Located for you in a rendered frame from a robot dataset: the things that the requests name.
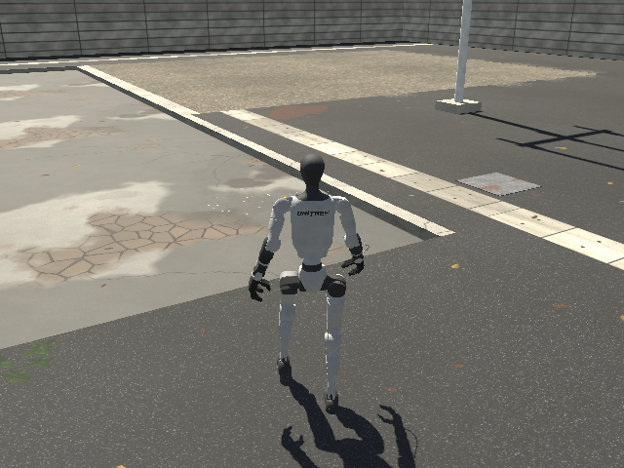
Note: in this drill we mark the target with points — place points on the robot right upper arm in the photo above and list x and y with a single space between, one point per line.
343 207

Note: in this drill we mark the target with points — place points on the left robot shin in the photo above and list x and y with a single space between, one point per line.
285 333

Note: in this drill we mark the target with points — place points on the robot right hand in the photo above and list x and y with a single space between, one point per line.
358 269

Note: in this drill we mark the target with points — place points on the robot left hand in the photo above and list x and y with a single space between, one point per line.
253 288

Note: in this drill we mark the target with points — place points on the robot left upper arm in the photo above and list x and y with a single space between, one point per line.
276 223

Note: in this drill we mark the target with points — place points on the robot torso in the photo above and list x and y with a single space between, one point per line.
312 232

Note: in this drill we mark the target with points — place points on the right robot forearm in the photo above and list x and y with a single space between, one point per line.
357 252

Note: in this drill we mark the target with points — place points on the left robot forearm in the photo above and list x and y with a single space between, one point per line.
262 262

